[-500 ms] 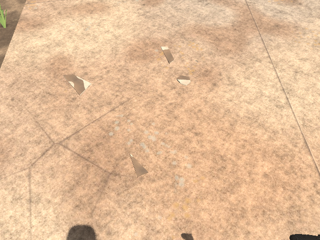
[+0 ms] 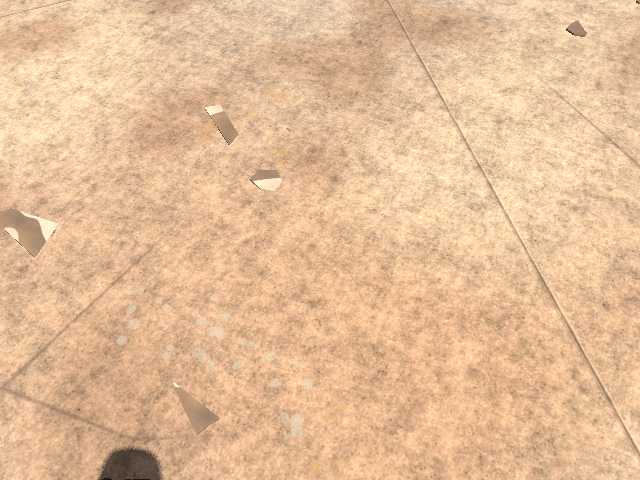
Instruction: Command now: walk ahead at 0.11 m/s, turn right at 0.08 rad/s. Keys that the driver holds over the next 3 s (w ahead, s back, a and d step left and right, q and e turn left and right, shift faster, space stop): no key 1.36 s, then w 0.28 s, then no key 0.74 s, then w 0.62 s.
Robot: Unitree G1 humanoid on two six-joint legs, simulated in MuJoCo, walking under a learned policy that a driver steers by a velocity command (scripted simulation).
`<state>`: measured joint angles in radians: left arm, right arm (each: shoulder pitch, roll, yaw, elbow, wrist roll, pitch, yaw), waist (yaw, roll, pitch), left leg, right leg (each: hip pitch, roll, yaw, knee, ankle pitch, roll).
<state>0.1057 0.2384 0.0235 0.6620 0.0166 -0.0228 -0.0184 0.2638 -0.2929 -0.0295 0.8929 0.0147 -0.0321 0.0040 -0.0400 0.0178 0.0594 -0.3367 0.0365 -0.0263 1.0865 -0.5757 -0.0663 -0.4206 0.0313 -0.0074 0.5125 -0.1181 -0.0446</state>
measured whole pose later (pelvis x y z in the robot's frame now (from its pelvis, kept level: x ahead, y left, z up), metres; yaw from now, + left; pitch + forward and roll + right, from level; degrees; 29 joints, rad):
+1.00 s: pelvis +0.08 +0.04 +0.01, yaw +0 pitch -2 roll +0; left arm 0.19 0.21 0.04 1.11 0.00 0.04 0.04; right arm 0.27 -0.21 0.00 1.08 -0.01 0.00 -0.02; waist 0.00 0.00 0.04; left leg -0.10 -0.01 0.03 0.45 -0.31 0.03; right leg -0.20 -0.02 0.02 0.45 -0.21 0.03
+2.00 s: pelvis +0.22 -0.02 +0.02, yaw +0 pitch +0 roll -1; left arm 0.30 0.14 0.02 1.15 -0.01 -0.04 0.02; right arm 0.13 -0.22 -0.04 0.90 0.00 0.03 -0.03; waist 0.01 0.03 0.05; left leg -0.47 0.03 0.06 0.74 -0.35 0.03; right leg -0.07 -0.01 -0.13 0.38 -0.57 0.08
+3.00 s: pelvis +0.44 +0.03 +0.05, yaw +0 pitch -1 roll +0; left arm 0.06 0.23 0.07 0.92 -0.03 -0.07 0.00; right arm 0.45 -0.13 -0.02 1.14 -0.01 -0.10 0.00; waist -0.06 -0.03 0.00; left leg 0.03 -0.05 0.14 0.25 -0.27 0.07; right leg -0.71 -0.13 0.00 1.05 -0.07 -0.06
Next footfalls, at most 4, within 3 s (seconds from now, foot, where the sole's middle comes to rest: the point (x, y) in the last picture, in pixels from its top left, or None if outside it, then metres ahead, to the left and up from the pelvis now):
0.16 left None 0.07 0.14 -0.77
1.66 right None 0.20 -0.13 -0.74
2.00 left None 0.39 0.10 -0.73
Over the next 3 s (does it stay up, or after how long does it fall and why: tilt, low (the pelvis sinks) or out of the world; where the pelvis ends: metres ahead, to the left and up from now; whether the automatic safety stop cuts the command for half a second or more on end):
stays up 0.44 0.03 0.05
